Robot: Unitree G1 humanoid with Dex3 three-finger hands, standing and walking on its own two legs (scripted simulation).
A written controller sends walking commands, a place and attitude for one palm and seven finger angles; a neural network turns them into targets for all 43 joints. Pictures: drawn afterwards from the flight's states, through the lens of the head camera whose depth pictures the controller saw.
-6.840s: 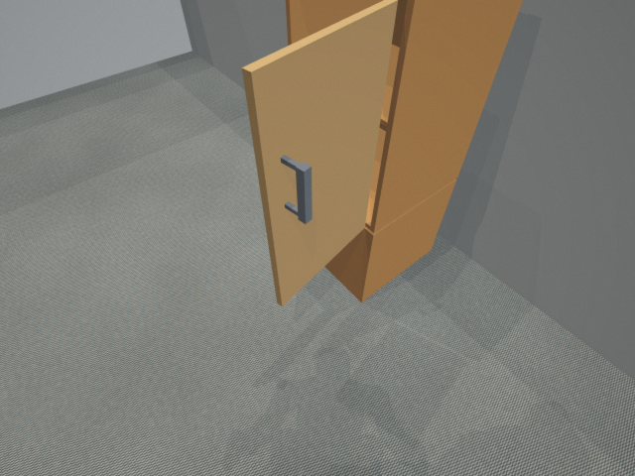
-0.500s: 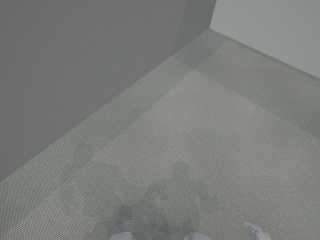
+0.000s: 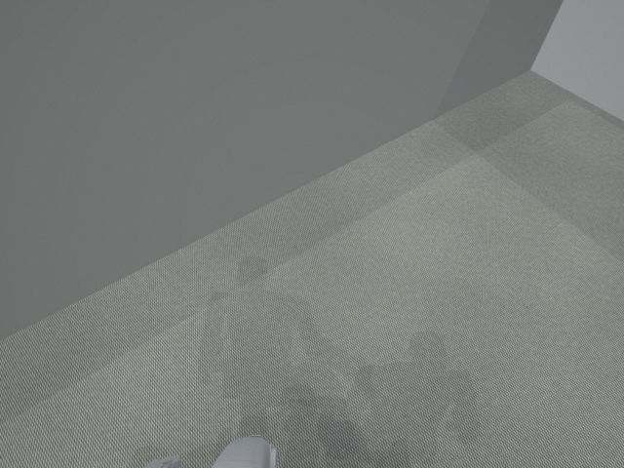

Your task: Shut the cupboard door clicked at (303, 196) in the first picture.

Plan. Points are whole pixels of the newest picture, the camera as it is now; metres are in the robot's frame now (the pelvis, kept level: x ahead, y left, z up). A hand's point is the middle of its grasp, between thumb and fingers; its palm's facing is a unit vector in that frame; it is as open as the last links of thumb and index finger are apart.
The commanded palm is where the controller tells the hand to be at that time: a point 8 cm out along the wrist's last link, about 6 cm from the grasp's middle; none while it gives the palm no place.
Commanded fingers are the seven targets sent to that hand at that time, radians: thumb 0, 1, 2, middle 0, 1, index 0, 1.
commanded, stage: walk to a spot facing it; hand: left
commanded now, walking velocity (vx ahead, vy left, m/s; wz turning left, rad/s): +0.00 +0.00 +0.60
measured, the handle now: out of the picture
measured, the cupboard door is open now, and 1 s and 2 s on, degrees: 100 100 100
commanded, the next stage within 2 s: none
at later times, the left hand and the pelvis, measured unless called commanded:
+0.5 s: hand out of the picture +0.06 +0.23 -0.16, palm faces +0.29 -0.92 -0.28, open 7.3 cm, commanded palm none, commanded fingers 0.00 0.90 0.90 -0.20 -0.30 -0.20 -0.30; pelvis +0.01 -0.01 -0.01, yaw +17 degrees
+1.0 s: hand out of the picture -0.08 +0.18 -0.19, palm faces +0.61 -0.75 -0.26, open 7.3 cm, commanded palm none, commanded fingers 0.00 0.90 0.90 -0.20 -0.30 -0.20 -0.30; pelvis +0.01 -0.02 -0.02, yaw +37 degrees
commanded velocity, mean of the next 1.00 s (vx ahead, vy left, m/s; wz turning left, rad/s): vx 0.00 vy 0.00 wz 0.60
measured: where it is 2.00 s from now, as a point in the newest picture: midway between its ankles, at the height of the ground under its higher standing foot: outside the picture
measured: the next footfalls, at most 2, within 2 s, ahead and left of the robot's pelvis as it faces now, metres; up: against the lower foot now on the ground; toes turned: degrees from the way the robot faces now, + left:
left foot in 0.16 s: +0.02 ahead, +0.13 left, +0.00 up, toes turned +13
right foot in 0.54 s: +0.08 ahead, -0.12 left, +0.00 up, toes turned +16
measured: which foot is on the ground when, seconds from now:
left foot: up 0.00-0.14, down 0.16-0.54, up 0.56-0.92, down 0.94-1.00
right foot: down 0.00-0.16, up 0.18-0.52, down 0.54-0.94, up 0.96-1.00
